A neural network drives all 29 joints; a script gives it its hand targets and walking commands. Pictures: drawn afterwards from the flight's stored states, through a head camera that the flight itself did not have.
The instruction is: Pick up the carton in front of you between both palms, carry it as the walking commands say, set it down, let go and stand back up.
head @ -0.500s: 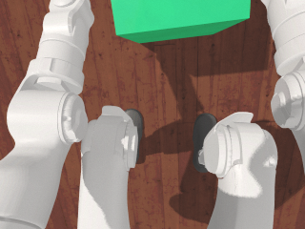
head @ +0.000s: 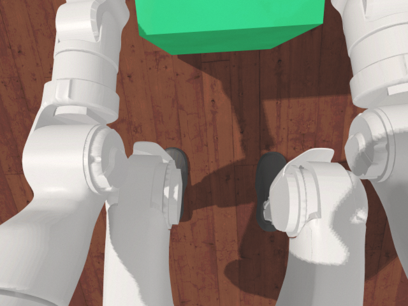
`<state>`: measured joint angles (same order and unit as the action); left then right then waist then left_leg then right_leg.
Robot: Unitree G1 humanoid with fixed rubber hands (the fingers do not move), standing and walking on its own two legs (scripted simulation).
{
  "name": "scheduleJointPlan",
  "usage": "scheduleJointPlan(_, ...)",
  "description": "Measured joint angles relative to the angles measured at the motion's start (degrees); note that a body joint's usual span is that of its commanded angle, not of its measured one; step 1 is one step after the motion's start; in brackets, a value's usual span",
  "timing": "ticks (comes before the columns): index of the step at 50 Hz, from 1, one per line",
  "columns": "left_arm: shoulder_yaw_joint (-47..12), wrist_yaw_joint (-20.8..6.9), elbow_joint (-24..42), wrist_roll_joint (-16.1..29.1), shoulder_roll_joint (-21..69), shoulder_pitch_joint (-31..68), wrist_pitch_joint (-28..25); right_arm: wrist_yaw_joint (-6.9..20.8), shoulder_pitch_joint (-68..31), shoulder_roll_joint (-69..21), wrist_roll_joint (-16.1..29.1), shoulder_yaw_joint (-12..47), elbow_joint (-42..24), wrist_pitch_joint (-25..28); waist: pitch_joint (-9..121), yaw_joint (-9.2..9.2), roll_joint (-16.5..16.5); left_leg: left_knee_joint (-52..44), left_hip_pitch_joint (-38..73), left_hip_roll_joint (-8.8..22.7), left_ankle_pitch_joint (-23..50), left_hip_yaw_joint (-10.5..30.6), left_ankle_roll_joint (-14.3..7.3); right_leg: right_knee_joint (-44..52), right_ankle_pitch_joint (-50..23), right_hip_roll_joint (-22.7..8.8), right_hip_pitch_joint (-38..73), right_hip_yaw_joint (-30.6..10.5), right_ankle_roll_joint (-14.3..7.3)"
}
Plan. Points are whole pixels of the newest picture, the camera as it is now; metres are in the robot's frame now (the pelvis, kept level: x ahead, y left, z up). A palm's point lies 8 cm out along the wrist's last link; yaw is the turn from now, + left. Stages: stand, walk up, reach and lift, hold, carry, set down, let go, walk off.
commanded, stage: reach and lift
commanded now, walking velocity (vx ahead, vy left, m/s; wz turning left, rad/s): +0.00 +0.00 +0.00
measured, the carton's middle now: out of the picture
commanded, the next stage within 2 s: none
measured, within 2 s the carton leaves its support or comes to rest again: neither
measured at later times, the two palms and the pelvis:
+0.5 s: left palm out of the picture +0.50 +0.15 +0.04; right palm out of the picture +0.51 -0.15 +0.04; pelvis -0.02 +0.01 +0.10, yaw -2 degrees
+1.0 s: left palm out of the picture +0.46 +0.14 +0.19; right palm out of the picture +0.46 -0.16 +0.19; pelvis +0.02 +0.01 +0.22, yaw -3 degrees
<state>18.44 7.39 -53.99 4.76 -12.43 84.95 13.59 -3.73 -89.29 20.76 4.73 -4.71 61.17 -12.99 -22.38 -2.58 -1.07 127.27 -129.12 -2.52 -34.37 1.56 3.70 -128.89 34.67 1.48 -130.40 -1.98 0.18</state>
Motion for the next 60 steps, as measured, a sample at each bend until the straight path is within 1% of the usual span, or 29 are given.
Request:
scheduleJointPlan(2,-0.5,2.2,2.8,0.7,1.2,-2.2,0.8,-2.5,2.4,-0.8,0.8,0.6,-3.0,-1.2,2.1,-0.33,-0.3,-0.2,-0.3,-0.5,-0.2,0.4,0.4,0.4,0.0,0.2,-0.3,0.0,0.1)
scheduleJointPlan(3,-0.4,4.1,4.4,0.7,2.1,-3.5,1.2,-3.7,3.6,-1.5,1.1,0.6,-4.5,-2.0,3.3,-0.45,-0.4,-0.4,-0.3,-0.7,-0.2,0.7,0.6,0.7,0.0,0.4,-0.3,0.0,0.3)
scheduleJointPlan(4,0.4,4.1,6.0,0.5,2.9,-5.1,1.7,-3.6,4.8,-2.1,1.0,0.1,-5.8,-2.7,4.7,-0.56,-0.5,-0.7,-0.2,-1.0,-0.3,0.9,0.7,1.1,0.0,0.6,-0.3,-0.1,0.4)
scheduleJointPlan(6,2.1,3.5,8.8,-0.5,4.5,-8.8,2.7,-3.4,7.4,-3.7,-0.3,-1.5,-7.8,-4.2,8.7,-0.57,-0.6,-1.7,-0.3,-1.4,-0.5,1.2,1.1,2.2,-0.2,1.0,-0.5,-0.3,0.8)
scheduleJointPlan(9,4.7,2.1,11.7,-3.0,6.4,-13.9,4.4,-2.8,11.2,-7.0,-4.0,-5.1,-9.9,-6.1,15.5,0.01,-0.5,-4.1,-0.1,-1.6,-0.4,1.3,1.2,4.8,-0.8,1.4,-0.4,-0.7,1.2)
scheduleJointPlan(11,6.6,1.0,12.5,-5.3,7.6,-16.0,5.2,-2.2,13.4,-9.2,-6.9,-7.9,-10.5,-6.7,19.4,0.49,-0.2,-6.2,0.7,-1.3,0.2,1.2,0.9,7.1,-1.4,1.7,0.4,-0.9,1.4)
scheduleJointPlan(15,11.4,-1.3,10.6,-12.1,10.1,-16.9,6.3,-0.3,15.6,-12.2,-13.2,-14.7,-9.1,-7.4,24.9,0.87,0.2,-11.5,2.9,-0.7,2.2,1.0,0.1,12.7,-3.6,2.0,2.8,-1.2,1.7)
scheduleJointPlan(18,14.2,-2.4,10.4,-16.3,11.8,-17.0,7.1,1.2,16.4,-13.1,-16.8,-18.1,-9.5,-8.5,26.5,0.68,0.5,-15.5,4.9,-0.4,4.0,0.8,-0.4,16.8,-5.5,2.1,4.8,-1.4,1.8)
scheduleJointPlan(20,15.3,-2.9,11.0,-18.0,12.6,-17.1,7.6,2.0,16.7,-13.7,-18.4,-19.6,-10.2,-9.0,26.9,0.54,0.8,-17.9,6.0,-0.3,5.2,0.7,-0.5,19.2,-6.6,2.1,6.0,-1.6,1.9)
scheduleJointPlan(23,15.9,-3.5,12.5,-19.0,13.1,-17.4,8.4,2.6,17.1,-14.7,-19.9,-21.1,-11.5,-9.5,27.2,0.46,1.3,-20.9,7.6,-0.3,6.5,0.7,-0.5,22.1,-7.9,2.2,7.5,-1.8,1.8)
scheduleJointPlan(30,14.8,-4.3,17.3,-18.4,13.6,-19.8,10.8,2.9,19.6,-16.8,-20.2,-21.7,-16.3,-11.1,28.8,0.68,1.5,-26.0,10.8,-0.7,7.9,1.2,-0.4,27.2,-8.9,1.7,11.0,-1.4,1.6)
scheduleJointPlan(37,12.2,-4.3,20.8,-17.9,15.1,-26.1,12.2,3.0,26.4,-18.9,-19.2,-20.3,-21.1,-13.0,32.4,1.05,1.0,-31.1,16.9,-0.5,7.1,1.6,-0.7,32.6,-8.1,1.4,17.4,-1.1,1.5)
scheduleJointPlan(42,10.9,-4.4,21.3,-18.1,16.7,-31.6,11.7,3.0,32.7,-20.3,-18.6,-19.6,-23.0,-13.0,35.0,1.16,1.0,-35.7,23.5,-0.1,6.5,1.3,-1.1,37.2,-7.5,1.4,24.0,-1.4,1.5)
scheduleJointPlan(52,9.0,-5.0,20.9,-17.9,18.3,-40.8,9.4,2.8,42.9,-23.5,-18.9,-18.9,-24.6,-11.1,36.8,0.74,1.3,-46.1,38.6,0.2,7.1,1.3,-1.5,47.2,-8.0,1.0,38.9,-1.6,1.1)
scheduleJointPlan(60,7.8,-5.8,21.5,-18.1,19.1,-46.7,8.9,2.7,49.3,-25.8,-19.4,-18.6,-26.0,-10.3,35.7,1.23,1.2,-55.0,51.5,0.3,8.8,2.1,-1.6,56.2,-9.5,0.6,52.1,-1.0,0.6)
